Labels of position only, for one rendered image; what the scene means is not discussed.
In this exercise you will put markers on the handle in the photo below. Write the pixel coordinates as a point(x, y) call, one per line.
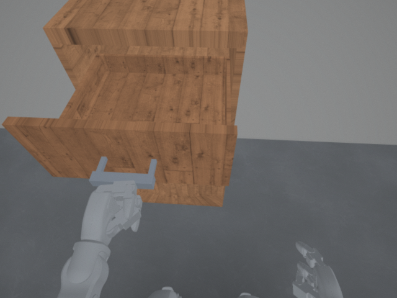
point(143, 181)

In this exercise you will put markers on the robot right hand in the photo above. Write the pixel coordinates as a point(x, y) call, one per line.
point(322, 282)

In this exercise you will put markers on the cabinet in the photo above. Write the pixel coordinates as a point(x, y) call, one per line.
point(83, 28)

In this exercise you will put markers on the robot left hand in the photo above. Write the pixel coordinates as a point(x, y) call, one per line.
point(119, 200)

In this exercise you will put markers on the robot left forearm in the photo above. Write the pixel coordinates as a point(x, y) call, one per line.
point(86, 271)

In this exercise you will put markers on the drawer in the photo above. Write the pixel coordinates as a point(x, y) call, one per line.
point(134, 108)

